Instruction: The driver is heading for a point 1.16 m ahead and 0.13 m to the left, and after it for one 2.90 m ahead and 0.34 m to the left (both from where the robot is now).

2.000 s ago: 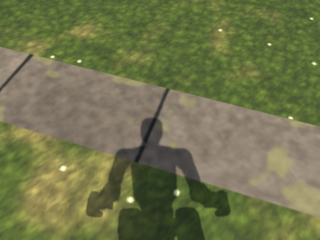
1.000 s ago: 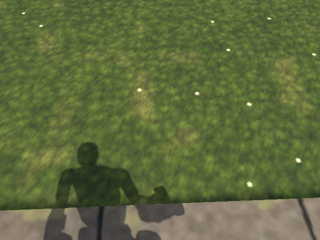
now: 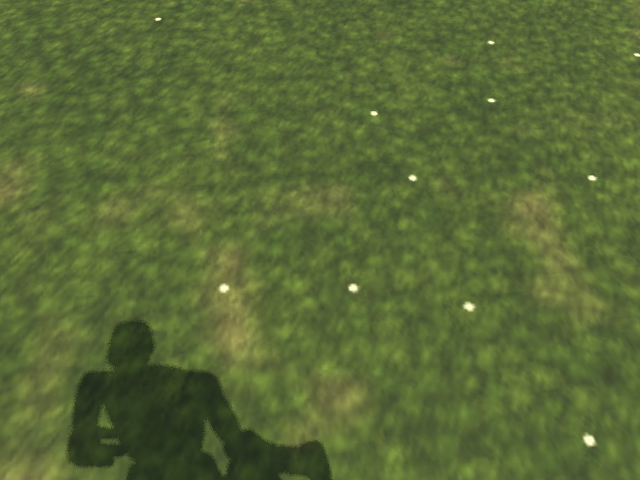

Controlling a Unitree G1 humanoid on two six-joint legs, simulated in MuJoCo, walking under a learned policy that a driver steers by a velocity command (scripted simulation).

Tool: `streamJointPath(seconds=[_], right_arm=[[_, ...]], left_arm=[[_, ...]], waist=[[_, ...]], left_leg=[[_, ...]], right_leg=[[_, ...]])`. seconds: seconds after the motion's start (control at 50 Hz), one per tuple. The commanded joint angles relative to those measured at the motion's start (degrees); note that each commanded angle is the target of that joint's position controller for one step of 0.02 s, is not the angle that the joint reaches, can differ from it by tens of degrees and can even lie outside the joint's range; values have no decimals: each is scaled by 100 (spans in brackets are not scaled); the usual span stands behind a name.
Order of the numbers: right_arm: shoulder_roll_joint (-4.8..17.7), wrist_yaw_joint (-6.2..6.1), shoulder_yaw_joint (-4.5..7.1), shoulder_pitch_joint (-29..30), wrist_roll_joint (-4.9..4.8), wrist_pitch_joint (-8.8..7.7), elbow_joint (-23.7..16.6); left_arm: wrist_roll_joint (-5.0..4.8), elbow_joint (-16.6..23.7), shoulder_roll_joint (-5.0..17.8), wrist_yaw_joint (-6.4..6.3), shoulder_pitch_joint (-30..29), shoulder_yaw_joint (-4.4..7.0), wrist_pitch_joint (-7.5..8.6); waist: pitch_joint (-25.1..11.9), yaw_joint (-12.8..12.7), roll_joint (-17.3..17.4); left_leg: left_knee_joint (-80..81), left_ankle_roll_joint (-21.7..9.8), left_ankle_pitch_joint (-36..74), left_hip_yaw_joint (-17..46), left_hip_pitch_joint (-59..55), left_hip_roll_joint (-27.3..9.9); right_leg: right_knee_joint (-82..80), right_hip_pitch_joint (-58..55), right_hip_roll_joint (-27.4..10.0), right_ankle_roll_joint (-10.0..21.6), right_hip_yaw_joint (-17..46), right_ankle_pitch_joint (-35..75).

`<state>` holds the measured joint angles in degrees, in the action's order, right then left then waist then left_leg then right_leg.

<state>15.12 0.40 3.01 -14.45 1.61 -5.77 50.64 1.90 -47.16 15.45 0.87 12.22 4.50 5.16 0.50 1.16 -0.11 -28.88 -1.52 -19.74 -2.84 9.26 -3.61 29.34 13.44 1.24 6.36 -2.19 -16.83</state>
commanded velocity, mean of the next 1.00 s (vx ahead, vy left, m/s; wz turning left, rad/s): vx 0.45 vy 0.00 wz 0.04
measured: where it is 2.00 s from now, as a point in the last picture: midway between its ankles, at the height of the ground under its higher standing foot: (262, 324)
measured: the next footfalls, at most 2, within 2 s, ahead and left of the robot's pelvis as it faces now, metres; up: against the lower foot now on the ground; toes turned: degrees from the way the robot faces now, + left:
left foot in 0.36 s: +0.20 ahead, +0.12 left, +0.00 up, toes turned +1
right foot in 0.80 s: +0.52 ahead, -0.13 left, -0.17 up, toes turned -3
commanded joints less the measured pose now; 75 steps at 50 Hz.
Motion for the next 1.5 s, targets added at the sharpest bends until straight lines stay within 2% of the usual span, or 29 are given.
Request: streamJointPath(seconds=[0.02, 0.1, 0.14, 0.22, 0.28, 0.3, 0.36, 0.38, 0.4, 0.44, 0.5, 0.6, 0.66, 0.7, 0.72, 0.74, 0.8, 0.82, 0.86, 0.88, 0.9, 0.96, 1.24, 1.3, 1.34, 1.36, 1.38, 1.42, 1.5], right_arm=[[784, -138, 148, 498, -54, -49, -423], [301, 70, -17, 899, 245, -50, -692], [269, 87, -18, 1258, 137, -175, -788], [70, 87, -43, 1227, 398, -38, -692], [-291, 322, -184, 1438, 249, 16, -768], [-83, 424, -125, 228, 324, -83, -386], [811, 328, 325, -2920, 475, -276, 404], [914, 229, 293, -3670, 601, -334, 604], [1100, 277, 131, -3118, 467, -371, 249], [596, 403, 2, -1084, 86, -463, -164], [-435, 243, -441, 282, 378, -202, -477], [-319, -304, -515, -1489, 380, -415, 107], [415, 51, -403, -1810, 393, -296, 166], [437, 244, -422, -1696, 240, -326, 101], [642, -75, -100, -1600, -634, -72, 161], [616, -247, -112, -1768, -586, 144, 312], [63, -279, -111, -1804, -277, 353, 468], [-487, -129, -164, -2153, -277, 251, 604], [25, -82, -123, -2090, -608, 14, 58], [-103, -197, -174, -1407, -780, -44, -476], [280, -370, -47, -810, -710, 15, -616], [-96, -390, -4, -663, -369, 325, -418], [-142, 209, 1, 1859, -297, 344, -1550], [351, 256, 259, 716, -272, 333, -1387], [1745, 107, 653, -795, -358, 325, -989], [1464, 53, 565, -1613, -286, 326, -957], [1129, 16, 478, -1401, -166, 287, -832], [755, 5, 371, -65, -241, 222, -1143], [463, 0, 275, 270, -236, 114, -1177]], left_arm=[[41, 474, 219, -59, -184, 72, 223], [129, 22, 1025, -56, 1932, 240, 438], [221, -243, 745, -57, 2266, 128, 462], [97, -49, 112, -105, 1157, -206, 225], [194, -6, 559, 39, 1045, -144, 32], [595, 150, 693, 54, 746, -105, -2], [387, 440, 966, 198, -338, -19, 182], [480, 311, 241, 354, -12, -181, 218], [376, 264, -772, 416, 976, -402, 250], [207, 456, 164, 255, 525, -200, 154], [557, 292, 8, 76, 642, -415, -114], [652, 476, -85, 344, -317, -579, 0], [316, 736, 62, 341, -967, -582, -195], [499, 868, 236, 323, -1057, -598, -354], [-756, 1094, 302, 264, -1831, -420, -164], [-892, 942, 224, 273, -1637, -449, -67], [-414, -142, 389, 289, 1073, -141, -67], [-241, -607, 502, 285, 2434, -80, -139], [-313, -440, 805, 173, 2286, -3, -299], [-353, -766, 1391, 94, 2185, 196, -302], [-260, -410, 675, 27, 1024, -32, -209], [-146, -440, 33, 9, -108, -274, 54], [-249, -893, 701, -297, 1131, 98, -191], [-268, -794, 975, -304, 921, 148, -257], [11, -297, 79, -172, 1280, -185, -2], [-206, -214, 444, -52, 693, -129, 319], [-448, -89, 707, -36, 126, -13, 427], [-229, -40, 649, -174, -176, 0, 396], [-171, -25, 413, -174, 123, 62, 41]], waist=[[331, -141, 638], [-258, -1012, -1094], [381, -1029, -453], [384, -285, -329], [357, -208, -606], [326, 169, -618], [-188, 1709, 437], [-468, 1763, 1355], [-866, 802, 1276], [564, 202, 728], [316, -417, -192], [140, 435, 230], [406, 453, 356], [844, 323, 253], [805, 603, 27], [735, 564, 10], [-245, -436, 80], [-1128, -841, -979], [-1990, -889, -1319], [-1783, -688, -1472], [-1098, -349, -298], [528, 326, -157], [444, -485, -166], [-415, 284, -426], [-1780, 348, 1568], [-2764, 799, 1202], [-1937, 813, 938], [-863, 182, 83], [-623, -362, 137]], left_leg=[[1277, -1150, -262, 1201, 14, -1089], [-2470, -135, -1089, 208, 2726, 590], [-3956, -197, -1541, 951, 4202, 124], [-2429, -162, -130, 395, 2883, -173], [-1521, 9, 617, -228, 874, 318], [-2720, -106, 1976, 16, 5, 344], [-2025, -290, 1291, -432, -2664, 809], [-981, -1044, 1543, 760, -2870, 75], [-177, -2336, 3351, 3296, -2675, -1252], [442, -2683, 755, 4709, -490, -2074], [437, -2109, -28, 3340, 1798, -1355], [-1019, -1315, -674, 1455, 1350, -172], [-832, -1169, -1871, 1236, 3240, -147], [-957, -1305, -2171, 1806, 2637, -528], [-1271, -961, -849, 1687, 1801, -378], [-1926, -787, -339, 1642, 950, -452], [-5137, -455, 415, 942, 1253, 153], [-7679, -175, -2774, 896, 3334, 840], [-8853, -108, -2453, 1408, 5300, 384], [-8981, 27, -1425, 956, 6126, 224], [-7587, -17, -68, 847, 5728, -105], [-5831, 113, 980, 1394, 4413, -382], [-1152, -324, 1403, 235, 3719, -38], [-620, -701, 897, -446, 1237, 728], [-51, -2101, 890, 3637, -3227, -1122], [1040, -2383, 238, 5340, -4005, -1578], [1035, -2034, 705, 4482, -3718, -1408], [1069, -1626, 1945, 3017, -1430, -900], [1473, -1501, 3126, 2003, 159, -587]], right_leg=[[-142, -83, 31, 149, -292, -52], [-1126, -3041, -1763, 1608, 2927, 2541], [-1231, -3207, -2397, 1495, 2939, 2728], [-1796, -1506, -1516, 725, 1350, 2142], [-1858, 83, -1038, 546, 669, 1459], [-1313, 960, -1067, 460, 525, 1831], [2288, 2809, -275, 287, -46, 2245], [4976, 3098, 473, 166, 54, -1161], [5967, 3456, 846, 203, 1196, -2169], [6643, 4665, 30, -105, 1456, -1159], [5196, 3935, -595, -516, 1464, 366], [2247, 3714, -853, -660, 640, 4285], [950, 957, -503, -675, -120, 4479], [513, 1200, -705, -649, 191, 3895], [-247, 1426, -315, -601, 307, 3539], [-893, 1557, -540, -516, 512, 3843], [-1407, -1199, -722, -149, 176, 4405], [336, -3804, -1424, 293, 695, 5723], [781, -4431, -2429, 860, 2139, 3624], [-573, -3873, -3036, 1400, 3518, -238], [-1476, -2351, -2823, 1173, 3419, -1577], [-1647, 891, -2151, 526, 1964, -319], [-1402, -1575, -1967, -6, -401, 2111], [626, -1276, -1686, -265, -1000, 5137], [4727, 2807, -374, -915, -730, -625], [5454, 3654, 8, -852, 663, -1517], [5393, 4337, -277, -703, 761, -1061], [4275, 3494, -710, -642, 680, -229], [3168, 2341, -857, -739, 560, 264]])
Keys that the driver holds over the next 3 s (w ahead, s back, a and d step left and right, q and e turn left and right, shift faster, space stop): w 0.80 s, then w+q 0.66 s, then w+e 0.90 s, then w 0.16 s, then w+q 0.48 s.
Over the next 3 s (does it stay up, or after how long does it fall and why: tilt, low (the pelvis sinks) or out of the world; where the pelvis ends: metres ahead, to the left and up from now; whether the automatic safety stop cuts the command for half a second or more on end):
stays up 1.56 0.15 -0.17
